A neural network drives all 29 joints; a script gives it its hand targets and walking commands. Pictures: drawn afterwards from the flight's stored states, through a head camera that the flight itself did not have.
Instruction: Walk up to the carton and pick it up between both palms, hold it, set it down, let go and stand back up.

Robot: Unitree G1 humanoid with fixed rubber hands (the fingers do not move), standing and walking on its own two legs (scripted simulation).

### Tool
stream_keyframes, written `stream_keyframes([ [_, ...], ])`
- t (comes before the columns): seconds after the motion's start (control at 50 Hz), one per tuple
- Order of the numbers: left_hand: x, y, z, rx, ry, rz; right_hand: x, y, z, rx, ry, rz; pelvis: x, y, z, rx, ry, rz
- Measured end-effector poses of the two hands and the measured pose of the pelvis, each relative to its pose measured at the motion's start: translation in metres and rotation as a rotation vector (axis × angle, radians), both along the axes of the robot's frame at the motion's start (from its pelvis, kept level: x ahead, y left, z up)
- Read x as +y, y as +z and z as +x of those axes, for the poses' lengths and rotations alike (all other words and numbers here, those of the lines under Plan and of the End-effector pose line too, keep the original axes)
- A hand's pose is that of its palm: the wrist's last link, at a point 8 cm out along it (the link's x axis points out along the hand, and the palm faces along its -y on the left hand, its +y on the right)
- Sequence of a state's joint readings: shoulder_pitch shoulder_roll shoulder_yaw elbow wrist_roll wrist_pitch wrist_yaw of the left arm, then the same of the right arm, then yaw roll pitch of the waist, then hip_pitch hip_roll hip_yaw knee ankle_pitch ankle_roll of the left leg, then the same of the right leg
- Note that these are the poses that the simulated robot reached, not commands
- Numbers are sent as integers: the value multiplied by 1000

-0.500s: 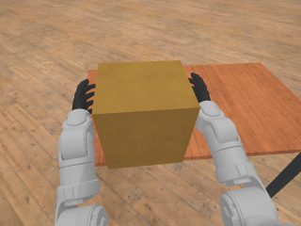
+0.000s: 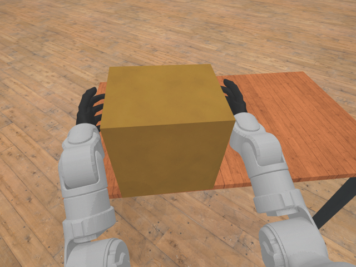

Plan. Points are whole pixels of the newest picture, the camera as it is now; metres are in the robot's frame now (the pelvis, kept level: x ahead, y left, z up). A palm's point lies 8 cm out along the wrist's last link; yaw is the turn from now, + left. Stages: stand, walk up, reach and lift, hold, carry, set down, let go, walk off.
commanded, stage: reach and lift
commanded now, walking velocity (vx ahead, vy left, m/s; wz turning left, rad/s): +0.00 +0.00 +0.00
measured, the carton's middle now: (165, 132) +0.37 +0.02 +0.16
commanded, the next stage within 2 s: hold in 0.50 s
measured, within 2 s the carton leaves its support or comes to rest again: neither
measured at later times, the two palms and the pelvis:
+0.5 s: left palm (85, 122) +0.34 +0.17 +0.21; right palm (237, 109) +0.37 -0.13 +0.21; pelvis +0.00 +0.00 +0.00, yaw +0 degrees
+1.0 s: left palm (89, 113) +0.34 +0.15 +0.23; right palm (247, 101) +0.36 -0.15 +0.23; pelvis +0.00 +0.00 +0.00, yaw -1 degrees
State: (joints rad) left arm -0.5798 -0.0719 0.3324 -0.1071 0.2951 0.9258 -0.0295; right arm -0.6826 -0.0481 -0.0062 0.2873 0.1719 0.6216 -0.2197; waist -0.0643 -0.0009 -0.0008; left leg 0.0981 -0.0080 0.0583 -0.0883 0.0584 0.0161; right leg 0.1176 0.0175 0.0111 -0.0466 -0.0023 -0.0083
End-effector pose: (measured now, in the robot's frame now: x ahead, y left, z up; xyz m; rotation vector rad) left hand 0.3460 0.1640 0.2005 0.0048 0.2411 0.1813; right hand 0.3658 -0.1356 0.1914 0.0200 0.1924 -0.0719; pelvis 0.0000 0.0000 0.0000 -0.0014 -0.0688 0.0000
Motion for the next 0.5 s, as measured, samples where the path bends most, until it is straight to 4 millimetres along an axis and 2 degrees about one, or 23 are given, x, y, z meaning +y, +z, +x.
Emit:
stream_keyframes([
  [0.5,1,14,-3,-7,1,-10,1,16,-1,-14,-1,13,-4,0,-1,-13,3,0],
])
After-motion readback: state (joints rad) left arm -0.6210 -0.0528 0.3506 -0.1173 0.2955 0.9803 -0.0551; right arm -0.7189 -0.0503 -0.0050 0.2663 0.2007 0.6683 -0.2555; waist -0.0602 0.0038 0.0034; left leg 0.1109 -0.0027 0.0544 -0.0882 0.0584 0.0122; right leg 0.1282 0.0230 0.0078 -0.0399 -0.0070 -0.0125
